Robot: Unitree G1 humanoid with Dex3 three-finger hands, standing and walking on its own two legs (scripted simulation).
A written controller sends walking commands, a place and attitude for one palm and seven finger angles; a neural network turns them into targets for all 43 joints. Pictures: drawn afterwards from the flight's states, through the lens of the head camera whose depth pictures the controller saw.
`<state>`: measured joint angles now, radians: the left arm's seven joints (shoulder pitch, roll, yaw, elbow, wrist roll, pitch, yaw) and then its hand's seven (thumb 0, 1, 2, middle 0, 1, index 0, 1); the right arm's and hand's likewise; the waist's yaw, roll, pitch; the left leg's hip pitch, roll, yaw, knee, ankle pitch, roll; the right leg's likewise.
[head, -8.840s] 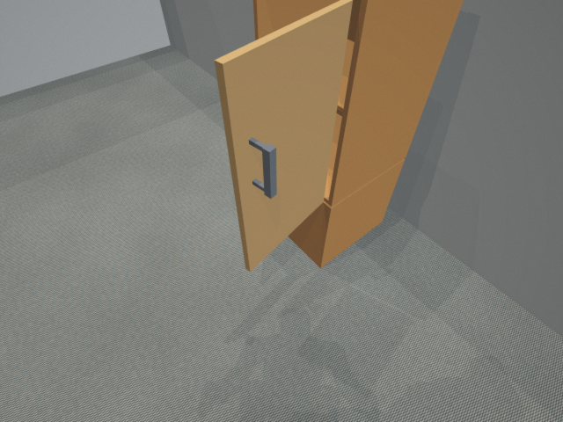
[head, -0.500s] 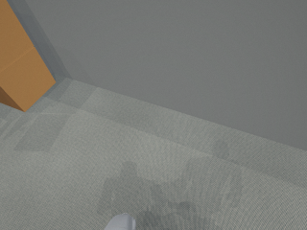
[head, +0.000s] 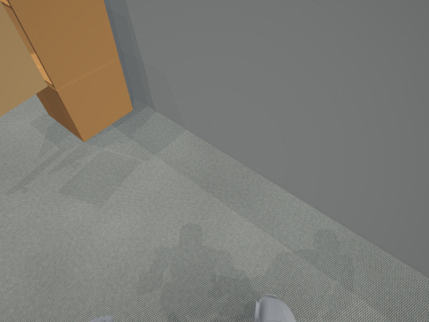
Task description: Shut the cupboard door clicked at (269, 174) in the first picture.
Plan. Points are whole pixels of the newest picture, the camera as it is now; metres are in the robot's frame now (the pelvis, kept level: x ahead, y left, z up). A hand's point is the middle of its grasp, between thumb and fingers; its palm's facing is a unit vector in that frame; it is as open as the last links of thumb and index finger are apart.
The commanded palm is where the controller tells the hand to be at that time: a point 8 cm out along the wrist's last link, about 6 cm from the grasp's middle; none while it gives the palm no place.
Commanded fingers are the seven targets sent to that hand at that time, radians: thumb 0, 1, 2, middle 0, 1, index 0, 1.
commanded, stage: walk to a spot facing it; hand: left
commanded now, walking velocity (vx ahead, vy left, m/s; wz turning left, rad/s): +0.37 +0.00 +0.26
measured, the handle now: out of the picture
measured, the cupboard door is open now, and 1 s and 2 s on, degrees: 100 100 100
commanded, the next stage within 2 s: turn to face it in 1.40 s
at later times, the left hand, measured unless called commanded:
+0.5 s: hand (153, 289) +0.20 +0.15 -0.16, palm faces +0.22 -0.95 -0.23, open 7.1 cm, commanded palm none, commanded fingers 0.00 0.90 0.90 -0.20 -0.30 -0.20 -0.30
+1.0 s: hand (132, 197) +0.43 +0.25 -0.17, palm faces +0.27 -0.95 -0.18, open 7.2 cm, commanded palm none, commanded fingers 0.00 0.90 0.90 -0.20 -0.30 -0.20 -0.30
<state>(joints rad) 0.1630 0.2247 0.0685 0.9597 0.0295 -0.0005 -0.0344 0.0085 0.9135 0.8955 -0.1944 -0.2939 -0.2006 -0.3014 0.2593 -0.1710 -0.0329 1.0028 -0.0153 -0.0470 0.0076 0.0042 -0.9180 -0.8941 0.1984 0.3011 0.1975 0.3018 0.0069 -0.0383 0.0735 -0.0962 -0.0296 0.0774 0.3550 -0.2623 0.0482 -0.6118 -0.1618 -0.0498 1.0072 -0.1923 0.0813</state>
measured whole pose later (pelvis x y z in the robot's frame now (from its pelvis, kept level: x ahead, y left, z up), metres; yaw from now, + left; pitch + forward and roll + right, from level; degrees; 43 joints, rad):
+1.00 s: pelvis +0.41 +0.05 +0.00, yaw +14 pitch +0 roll +0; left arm 0.18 0.19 0.07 1.03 0.03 0.00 -0.02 0.01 0.94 0.90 -0.20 -0.29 -0.20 -0.30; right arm 0.31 -0.18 -0.05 1.06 -0.02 -0.06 -0.01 -0.01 -0.94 -0.89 0.20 0.30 0.20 0.30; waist 0.00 -0.03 0.05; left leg -0.11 -0.03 0.14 0.33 -0.22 0.07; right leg -0.60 -0.15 -0.06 0.94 -0.15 0.03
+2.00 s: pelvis +0.74 +0.16 +0.00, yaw +35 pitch +2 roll -2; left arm 0.12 0.24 0.07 0.92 0.02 0.04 0.01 0.00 0.91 0.90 -0.20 -0.29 -0.20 -0.30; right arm 0.17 -0.18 -0.03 0.93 -0.01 0.01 0.01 0.01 -0.91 -0.89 0.20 0.30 0.20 0.30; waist -0.01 -0.03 0.07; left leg -0.32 -0.07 -0.01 0.46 -0.16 0.10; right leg -0.57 -0.10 0.02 1.12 -0.31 0.11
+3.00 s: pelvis +0.78 +0.15 +0.00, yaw +61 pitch +0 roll +1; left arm 0.26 0.21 0.05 1.02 0.03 0.02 -0.02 0.01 0.91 0.90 -0.20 -0.29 -0.20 -0.30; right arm 0.21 -0.17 -0.03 0.98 -0.01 -0.03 -0.01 -0.01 -0.94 -0.89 0.20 0.30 0.20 0.30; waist 0.04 -0.04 0.06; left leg -0.13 -0.05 0.05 0.38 -0.25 0.06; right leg -0.49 -0.11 -0.05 1.02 -0.35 0.03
